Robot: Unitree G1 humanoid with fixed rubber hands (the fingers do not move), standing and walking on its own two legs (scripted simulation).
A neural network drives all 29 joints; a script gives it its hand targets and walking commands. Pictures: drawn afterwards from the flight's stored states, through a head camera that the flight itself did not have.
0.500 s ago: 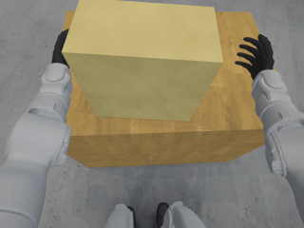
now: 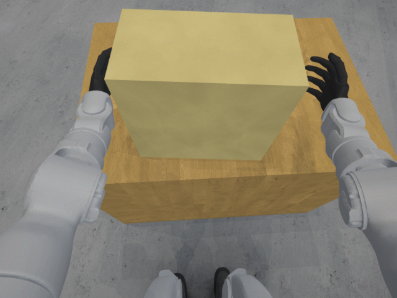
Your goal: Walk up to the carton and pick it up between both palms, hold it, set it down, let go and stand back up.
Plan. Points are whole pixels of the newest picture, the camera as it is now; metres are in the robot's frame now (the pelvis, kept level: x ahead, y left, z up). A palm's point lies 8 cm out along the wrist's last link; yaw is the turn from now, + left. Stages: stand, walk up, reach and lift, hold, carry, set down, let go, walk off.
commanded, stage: reach and lift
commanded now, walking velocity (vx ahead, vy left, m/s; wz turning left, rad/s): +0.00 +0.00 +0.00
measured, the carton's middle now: (203, 98) +0.51 +0.00 +0.01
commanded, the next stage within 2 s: none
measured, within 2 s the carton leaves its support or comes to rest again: leaves its support in 1.66 s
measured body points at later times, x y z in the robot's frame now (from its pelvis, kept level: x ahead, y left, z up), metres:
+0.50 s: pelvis +0.01 +0.00 +0.00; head +0.14 +0.01 +0.43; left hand +0.51 +0.19 +0.06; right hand +0.49 -0.23 +0.07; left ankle +0.01 +0.09 -0.69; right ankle +0.03 -0.09 -0.69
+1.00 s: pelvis +0.01 -0.02 +0.01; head +0.14 -0.01 +0.44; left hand +0.51 +0.17 +0.06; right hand +0.49 -0.23 +0.07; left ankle +0.01 +0.09 -0.69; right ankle +0.03 -0.09 -0.69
